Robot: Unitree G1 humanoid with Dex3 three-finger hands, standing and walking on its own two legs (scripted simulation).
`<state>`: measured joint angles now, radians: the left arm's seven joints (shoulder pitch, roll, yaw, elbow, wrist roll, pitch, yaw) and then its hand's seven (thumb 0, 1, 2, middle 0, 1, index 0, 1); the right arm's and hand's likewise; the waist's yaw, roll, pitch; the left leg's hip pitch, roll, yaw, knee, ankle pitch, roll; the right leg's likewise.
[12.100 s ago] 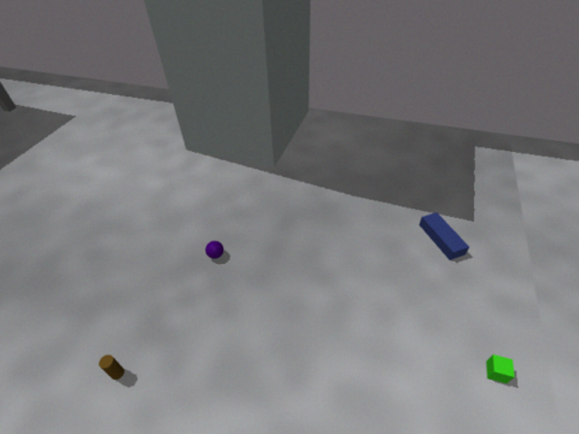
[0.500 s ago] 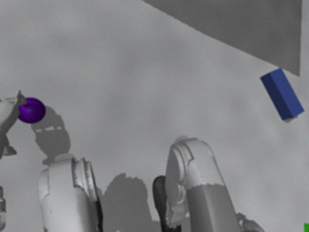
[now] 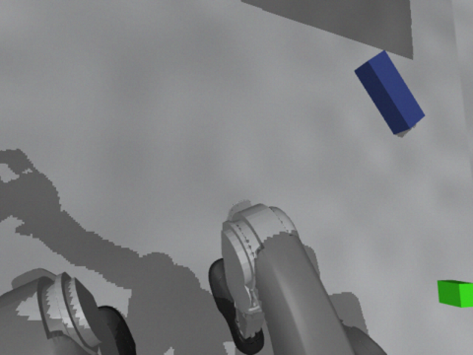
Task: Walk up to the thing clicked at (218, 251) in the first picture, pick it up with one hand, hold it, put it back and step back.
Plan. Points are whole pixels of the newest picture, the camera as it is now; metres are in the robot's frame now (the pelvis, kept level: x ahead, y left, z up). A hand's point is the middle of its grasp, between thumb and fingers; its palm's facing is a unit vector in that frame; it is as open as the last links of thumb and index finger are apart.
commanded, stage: rest palm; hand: left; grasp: from above
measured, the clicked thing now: out of the picture +0.44 +0.33 -0.26
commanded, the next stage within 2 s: close in 0.90 s
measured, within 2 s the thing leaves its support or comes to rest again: neither
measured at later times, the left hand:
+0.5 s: hand out of the picture +0.42 +0.32 -0.24, palm faces -0.43 -0.12 -0.89, open 14.0 cm
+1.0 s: hand out of the picture +0.43 +0.32 -0.25, palm faces -0.47 -0.19 -0.86, open 14.0 cm
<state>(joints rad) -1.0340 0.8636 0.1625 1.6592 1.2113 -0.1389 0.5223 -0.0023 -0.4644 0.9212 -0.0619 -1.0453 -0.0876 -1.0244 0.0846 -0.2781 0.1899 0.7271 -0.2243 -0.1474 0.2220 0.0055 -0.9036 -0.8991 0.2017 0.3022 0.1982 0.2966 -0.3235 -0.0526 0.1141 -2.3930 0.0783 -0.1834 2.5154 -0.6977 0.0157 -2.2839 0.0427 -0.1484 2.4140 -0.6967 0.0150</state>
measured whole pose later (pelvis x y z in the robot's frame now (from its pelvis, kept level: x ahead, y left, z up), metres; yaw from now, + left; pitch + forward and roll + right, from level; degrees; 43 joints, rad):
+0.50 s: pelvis +0.00 +0.01 +0.00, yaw -2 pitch +28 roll -13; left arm -1.00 0.91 0.10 1.71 1.34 -0.26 0.65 0.00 -0.49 0.97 -0.08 -0.99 -0.08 -0.99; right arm 0.07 -0.32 0.21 0.72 -0.26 -0.20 0.25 0.01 -0.89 -0.90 0.20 0.30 0.20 0.30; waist -0.33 -0.13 0.09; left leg -2.38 0.06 -0.23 2.55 -0.70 0.02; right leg -2.24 0.05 -0.18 2.41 -0.70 0.03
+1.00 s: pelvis +0.00 +0.00 +0.00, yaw -3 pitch +28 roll -13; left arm -0.99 0.99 0.18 1.70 1.23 -0.25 0.57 0.00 -0.48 0.95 -0.08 -1.02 -0.09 -1.02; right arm 0.09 -0.31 0.28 0.71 -0.27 -0.22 0.26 0.01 -0.90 -0.90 0.20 0.30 0.20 0.30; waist -0.35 -0.13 0.17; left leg -2.37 0.07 -0.25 2.55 -0.72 0.01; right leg -2.23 0.06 -0.20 2.40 -0.69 0.02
